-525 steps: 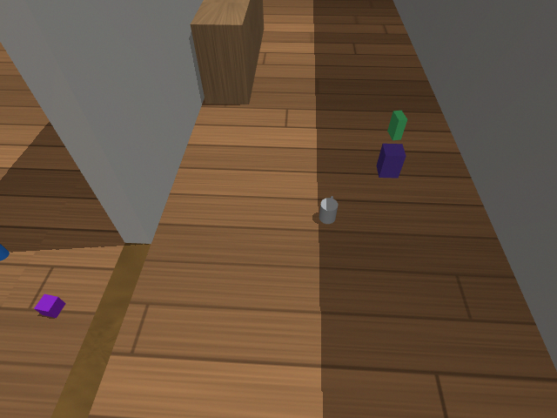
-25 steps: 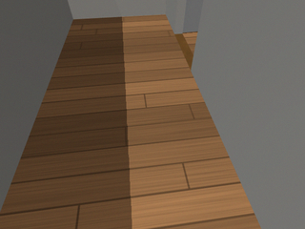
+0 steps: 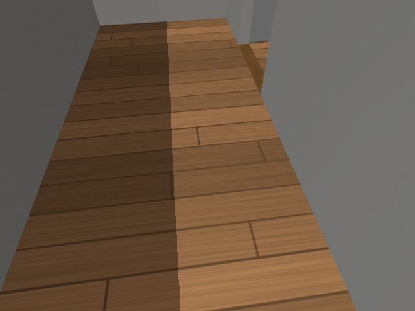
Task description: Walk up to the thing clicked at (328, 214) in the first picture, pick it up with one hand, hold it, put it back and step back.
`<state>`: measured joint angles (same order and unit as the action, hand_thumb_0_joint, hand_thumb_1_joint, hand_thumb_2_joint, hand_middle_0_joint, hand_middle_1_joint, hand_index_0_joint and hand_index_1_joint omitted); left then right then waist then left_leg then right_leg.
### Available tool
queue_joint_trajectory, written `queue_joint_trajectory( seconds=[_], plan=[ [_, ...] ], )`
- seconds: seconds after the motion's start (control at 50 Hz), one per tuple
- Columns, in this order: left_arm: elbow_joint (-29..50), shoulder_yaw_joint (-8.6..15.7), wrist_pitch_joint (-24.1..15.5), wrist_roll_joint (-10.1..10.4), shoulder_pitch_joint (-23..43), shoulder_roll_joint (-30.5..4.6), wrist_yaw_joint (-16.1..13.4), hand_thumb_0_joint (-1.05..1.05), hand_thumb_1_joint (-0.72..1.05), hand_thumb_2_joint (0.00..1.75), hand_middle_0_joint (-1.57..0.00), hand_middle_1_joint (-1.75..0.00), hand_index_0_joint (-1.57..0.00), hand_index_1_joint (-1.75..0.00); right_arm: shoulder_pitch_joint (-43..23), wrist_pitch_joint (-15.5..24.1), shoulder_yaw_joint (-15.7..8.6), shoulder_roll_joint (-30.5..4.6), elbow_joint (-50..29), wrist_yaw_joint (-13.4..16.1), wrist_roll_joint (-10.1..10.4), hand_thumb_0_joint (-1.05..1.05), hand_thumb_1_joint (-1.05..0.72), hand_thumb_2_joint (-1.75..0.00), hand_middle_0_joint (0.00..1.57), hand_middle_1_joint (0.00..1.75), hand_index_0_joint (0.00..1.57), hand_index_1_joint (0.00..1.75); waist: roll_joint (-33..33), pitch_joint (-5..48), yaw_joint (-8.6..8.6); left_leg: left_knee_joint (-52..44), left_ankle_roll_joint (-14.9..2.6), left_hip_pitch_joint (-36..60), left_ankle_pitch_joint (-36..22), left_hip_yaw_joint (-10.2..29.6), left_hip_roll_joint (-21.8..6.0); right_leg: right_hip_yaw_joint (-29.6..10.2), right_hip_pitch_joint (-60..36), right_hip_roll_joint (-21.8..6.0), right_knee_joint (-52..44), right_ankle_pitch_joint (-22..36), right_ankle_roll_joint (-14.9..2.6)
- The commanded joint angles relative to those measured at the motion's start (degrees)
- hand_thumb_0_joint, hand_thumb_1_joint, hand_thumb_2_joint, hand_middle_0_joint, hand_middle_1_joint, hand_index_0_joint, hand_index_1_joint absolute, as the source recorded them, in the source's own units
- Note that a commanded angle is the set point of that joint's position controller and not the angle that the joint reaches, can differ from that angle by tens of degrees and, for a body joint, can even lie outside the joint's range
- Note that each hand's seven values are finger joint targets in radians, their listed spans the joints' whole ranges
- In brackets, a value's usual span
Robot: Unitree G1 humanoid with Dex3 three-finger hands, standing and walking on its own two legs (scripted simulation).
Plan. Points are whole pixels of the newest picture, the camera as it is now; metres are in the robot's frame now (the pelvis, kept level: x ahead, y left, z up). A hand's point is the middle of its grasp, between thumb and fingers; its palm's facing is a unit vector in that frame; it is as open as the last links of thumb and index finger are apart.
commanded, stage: stand
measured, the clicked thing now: out of the picture -1.01 +0.02 -0.73
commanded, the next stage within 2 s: walk up in 1.24 s
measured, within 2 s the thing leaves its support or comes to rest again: neither
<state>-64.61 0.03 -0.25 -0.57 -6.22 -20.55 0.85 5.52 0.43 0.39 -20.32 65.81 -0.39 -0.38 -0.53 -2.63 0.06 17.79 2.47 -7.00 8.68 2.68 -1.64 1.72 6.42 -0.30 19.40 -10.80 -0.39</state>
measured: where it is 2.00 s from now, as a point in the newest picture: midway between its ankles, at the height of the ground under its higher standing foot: outside the picture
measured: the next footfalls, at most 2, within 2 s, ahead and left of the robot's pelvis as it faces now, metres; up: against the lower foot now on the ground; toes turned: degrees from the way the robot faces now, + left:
left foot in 1.50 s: +0.15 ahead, +0.16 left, +0.00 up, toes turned +4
right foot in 1.96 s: +0.36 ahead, -0.12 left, +0.00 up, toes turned +15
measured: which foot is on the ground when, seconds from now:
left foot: down 0.00-1.00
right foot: down 0.00-1.00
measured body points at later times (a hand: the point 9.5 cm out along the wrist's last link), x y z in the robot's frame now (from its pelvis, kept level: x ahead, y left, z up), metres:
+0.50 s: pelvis +0.01 +0.00 +0.00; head +0.01 +0.00 +0.45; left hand +0.08 +0.30 -0.13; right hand +0.08 -0.30 -0.13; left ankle +0.01 +0.15 -0.75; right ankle +0.00 -0.11 -0.75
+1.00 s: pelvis +0.01 +0.00 +0.00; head +0.02 +0.00 +0.45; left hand +0.09 +0.31 -0.13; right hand +0.08 -0.30 -0.13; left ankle +0.01 +0.15 -0.75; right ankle +0.00 -0.11 -0.75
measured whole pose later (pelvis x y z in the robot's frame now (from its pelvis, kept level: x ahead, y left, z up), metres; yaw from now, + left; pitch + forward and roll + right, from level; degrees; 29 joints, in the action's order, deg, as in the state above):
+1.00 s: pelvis +0.01 +0.00 +0.00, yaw +0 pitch -2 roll +0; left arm -64.2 0.2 -0.3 -0.6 -6.7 -20.6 0.6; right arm 6.4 0.2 0.5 -20.2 64.7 -0.2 -0.4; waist -0.4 -2.7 0.0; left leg 17.8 2.4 -6.2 9.6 2.4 -1.8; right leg 1.5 5.4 -0.1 18.5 -11.1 -0.3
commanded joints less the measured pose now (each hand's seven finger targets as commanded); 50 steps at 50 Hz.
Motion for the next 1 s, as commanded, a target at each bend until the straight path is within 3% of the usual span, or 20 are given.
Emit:
queue_joint_trajectory(
  seconds=[0.0, 0.1, 0.22, 0.44, 0.98],
  plan=[
    [3.4, 2.2, -1.6, 0.2, 2.5, -12.7, -1.0, 0.0, 0.9, 0.9, -0.2, -0.3, -0.2, -0.3, -2.2, 1.2, -2.3, -12.4, -3.7, 0.7, 0.0, 0.0, -0.9, -0.9, 0.2, 0.3, 0.2, 0.3, 0.4, 5.1, 0.04, -1.2, -2.81, 1.6, -7.2, 3.0, -5.4, -6.2, -1.0, -7.6, -4.0, 7.6, -0.65],
    [3.2, 2.3, -1.5, 0.3, 2.5, -12.8, -1.0, 0.0, 0.9, 0.9, -0.2, -0.3, -0.2, -0.3, -1.7, 1.1, -2.1, -11.9, -3.5, 0.8, 0.0, 0.0, -0.9, -0.9, 0.2, 0.3, 0.2, 0.3, 0.9, 3.2, 0.06, -2.1, -2.67, 0.5, -5.2, 3.2, -5.2, -6.1, -0.1, -7.2, -4.4, 5.1, -0.7],
    [3.5, 2.4, -1.6, 0.2, 2.6, -12.9, -1.2, 0.0, 0.9, 0.9, -0.2, -0.3, -0.2, -0.3, -1.6, 1.0, -2.2, -12.0, -4.0, 0.8, -0.1, 0.0, -0.9, -0.9, 0.2, 0.3, 0.2, 0.3, 0.6, 4.7, -0.1, -1.3, -2.57, 1.3, -7.9, 2.9, -5.4, -5.8, -1.6, -7.4, -4.1, 8.9, -0.51],
    [3.4, 2.3, -1.5, 0.2, 2.4, -12.5, -1.2, 0.0, 0.9, 0.9, -0.2, -0.3, -0.2, -0.3, -1.3, 0.9, -2.0, -11.7, -4.0, 0.8, 0.0, 0.0, -0.9, -0.9, 0.2, 0.3, 0.2, 0.3, 0.5, 2.7, -0.06, -2.2, -2.81, 0.0, -4.9, 3.1, -5.3, -5.7, -0.5, -7.0, -4.7, 5.2, -0.62],
    [3.8, 2.5, -1.5, 0.1, 1.5, -12.5, -1.2, 0.0, 0.9, 0.9, -0.2, -0.3, -0.2, -0.3, -1.1, 1.0, -2.3, -12.3, -4.6, 1.0, -0.2, 0.0, -0.9, -0.9, 0.2, 0.3, 0.2, 0.3, 0.0, 4.2, 0.18, -1.5, -2.87, 1.8, -7.9, 2.7, -5.5, -5.8, -1.6, -7.3, -4.0, 8.8, -0.76]
  ],
)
